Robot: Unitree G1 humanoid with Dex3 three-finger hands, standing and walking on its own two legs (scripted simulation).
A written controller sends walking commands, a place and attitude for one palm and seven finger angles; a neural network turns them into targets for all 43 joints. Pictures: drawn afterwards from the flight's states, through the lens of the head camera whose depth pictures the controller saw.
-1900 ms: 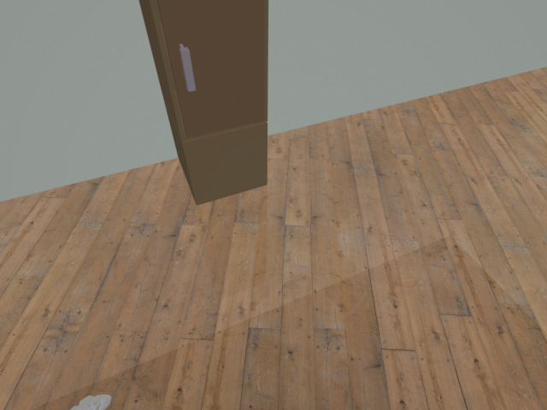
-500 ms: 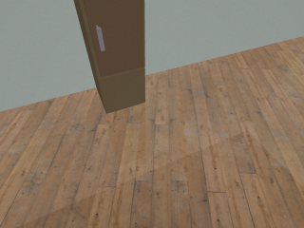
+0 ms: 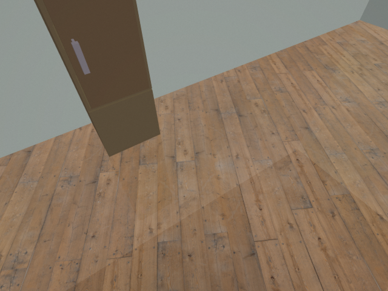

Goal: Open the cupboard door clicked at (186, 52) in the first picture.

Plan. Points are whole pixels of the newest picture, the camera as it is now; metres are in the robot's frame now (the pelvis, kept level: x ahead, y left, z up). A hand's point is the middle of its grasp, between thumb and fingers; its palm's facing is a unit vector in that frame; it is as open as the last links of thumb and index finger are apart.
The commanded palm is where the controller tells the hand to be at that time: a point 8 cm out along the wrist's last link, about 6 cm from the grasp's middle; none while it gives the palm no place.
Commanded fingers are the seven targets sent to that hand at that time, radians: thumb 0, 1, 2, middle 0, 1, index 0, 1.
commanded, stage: walk to a spot facing it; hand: left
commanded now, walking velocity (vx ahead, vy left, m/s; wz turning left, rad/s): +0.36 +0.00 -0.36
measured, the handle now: (79, 56) +1.00 +0.58 -0.03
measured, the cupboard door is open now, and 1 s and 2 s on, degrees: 0 0 0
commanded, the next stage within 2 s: turn to face it in 1.00 s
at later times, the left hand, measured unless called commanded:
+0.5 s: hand out of the picture +0.15 +0.21 -0.18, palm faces -0.04 -0.99 -0.14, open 7.4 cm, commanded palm none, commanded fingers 0.00 0.90 0.90 -0.20 -0.30 -0.20 -0.30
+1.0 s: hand (169, 153) +0.57 +0.13 -0.16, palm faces -0.43 -0.89 -0.15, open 7.4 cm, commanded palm none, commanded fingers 0.00 0.90 0.90 -0.20 -0.30 -0.20 -0.30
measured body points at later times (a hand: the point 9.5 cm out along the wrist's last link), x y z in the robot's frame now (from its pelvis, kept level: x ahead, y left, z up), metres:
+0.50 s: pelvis +0.22 +0.04 -0.01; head +0.25 +0.06 +0.44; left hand +0.15 +0.26 -0.17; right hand +0.32 -0.20 -0.13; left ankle +0.32 +0.11 -0.72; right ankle +0.01 -0.08 -0.69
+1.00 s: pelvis +0.40 +0.02 +0.01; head +0.44 +0.01 +0.45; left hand +0.59 +0.18 -0.15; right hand +0.24 -0.15 -0.14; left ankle +0.32 +0.11 -0.72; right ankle +0.46 -0.12 -0.69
